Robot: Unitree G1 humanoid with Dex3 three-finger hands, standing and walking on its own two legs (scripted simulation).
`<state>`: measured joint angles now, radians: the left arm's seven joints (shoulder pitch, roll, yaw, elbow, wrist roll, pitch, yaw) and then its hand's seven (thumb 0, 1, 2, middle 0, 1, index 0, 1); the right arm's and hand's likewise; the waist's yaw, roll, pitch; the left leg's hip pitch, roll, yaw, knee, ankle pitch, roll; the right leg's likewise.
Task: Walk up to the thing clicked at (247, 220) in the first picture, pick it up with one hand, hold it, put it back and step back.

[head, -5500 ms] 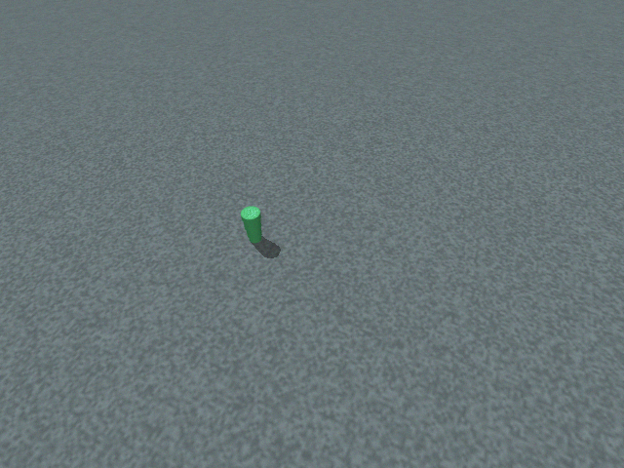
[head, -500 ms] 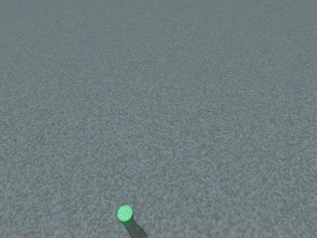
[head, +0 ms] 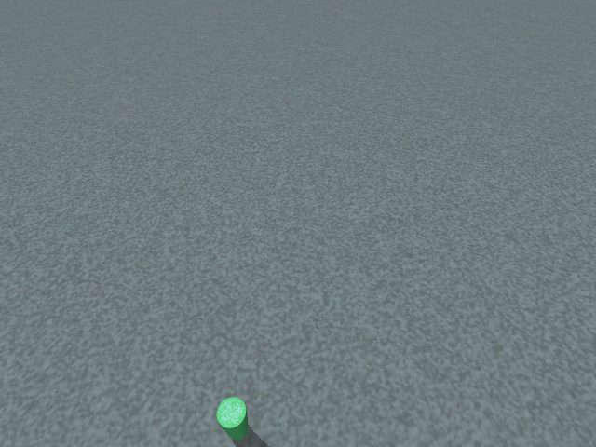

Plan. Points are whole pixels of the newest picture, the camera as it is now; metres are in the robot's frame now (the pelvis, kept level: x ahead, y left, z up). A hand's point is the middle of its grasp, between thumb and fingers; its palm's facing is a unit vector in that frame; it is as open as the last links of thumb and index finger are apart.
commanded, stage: walk up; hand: left
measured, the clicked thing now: (235, 421) +0.40 +0.22 -0.70
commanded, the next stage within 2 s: none
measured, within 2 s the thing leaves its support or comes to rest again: neither
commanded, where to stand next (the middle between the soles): +0.07 +0.01 m, yaw +1 degrees
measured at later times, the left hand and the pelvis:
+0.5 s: hand out of the picture +0.13 +0.26 -0.18, palm faces +0.05 -0.93 -0.37, open 7.4 cm; pelvis +0.07 +0.00 -0.02, yaw +1 degrees
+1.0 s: hand out of the picture +0.01 +0.28 -0.14, palm faces +0.02 -0.88 -0.48, open 7.4 cm; pelvis -0.01 -0.01 -0.01, yaw +1 degrees
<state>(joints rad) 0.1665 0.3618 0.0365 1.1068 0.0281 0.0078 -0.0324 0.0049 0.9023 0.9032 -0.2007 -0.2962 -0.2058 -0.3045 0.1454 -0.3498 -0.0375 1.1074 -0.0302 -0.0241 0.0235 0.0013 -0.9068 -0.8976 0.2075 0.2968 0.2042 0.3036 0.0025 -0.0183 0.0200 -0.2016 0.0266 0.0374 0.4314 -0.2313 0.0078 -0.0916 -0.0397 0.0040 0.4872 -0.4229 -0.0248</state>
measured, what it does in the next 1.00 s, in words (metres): steps on the spot: left foot, then right foot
